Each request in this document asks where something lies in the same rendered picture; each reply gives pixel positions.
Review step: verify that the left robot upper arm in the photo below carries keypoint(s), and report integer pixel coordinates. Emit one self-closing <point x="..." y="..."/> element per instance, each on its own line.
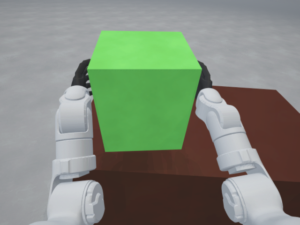
<point x="75" y="203"/>

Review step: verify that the right robot upper arm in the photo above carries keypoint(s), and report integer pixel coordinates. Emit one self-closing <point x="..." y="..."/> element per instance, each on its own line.
<point x="253" y="200"/>

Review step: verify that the robot left forearm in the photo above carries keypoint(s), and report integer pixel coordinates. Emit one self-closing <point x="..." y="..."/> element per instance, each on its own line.
<point x="73" y="136"/>

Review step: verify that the carton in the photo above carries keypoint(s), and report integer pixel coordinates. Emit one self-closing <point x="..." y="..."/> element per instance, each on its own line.
<point x="143" y="85"/>

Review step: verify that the robot right forearm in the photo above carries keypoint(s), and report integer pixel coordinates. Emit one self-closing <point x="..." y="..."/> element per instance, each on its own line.
<point x="233" y="148"/>

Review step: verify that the left robot hand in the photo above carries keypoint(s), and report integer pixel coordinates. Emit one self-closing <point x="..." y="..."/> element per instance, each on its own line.
<point x="80" y="77"/>

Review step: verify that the right robot hand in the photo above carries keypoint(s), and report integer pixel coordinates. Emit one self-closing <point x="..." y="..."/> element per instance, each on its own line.
<point x="205" y="81"/>

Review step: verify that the pedestal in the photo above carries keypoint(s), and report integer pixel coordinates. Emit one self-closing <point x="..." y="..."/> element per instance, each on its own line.
<point x="184" y="187"/>

